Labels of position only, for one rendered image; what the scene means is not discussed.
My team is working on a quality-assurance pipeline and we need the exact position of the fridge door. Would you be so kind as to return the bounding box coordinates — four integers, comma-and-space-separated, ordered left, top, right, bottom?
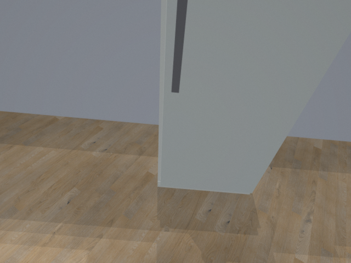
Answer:
160, 0, 351, 193

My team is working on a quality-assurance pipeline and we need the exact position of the handle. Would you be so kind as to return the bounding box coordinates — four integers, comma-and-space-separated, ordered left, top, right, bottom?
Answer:
172, 0, 188, 93

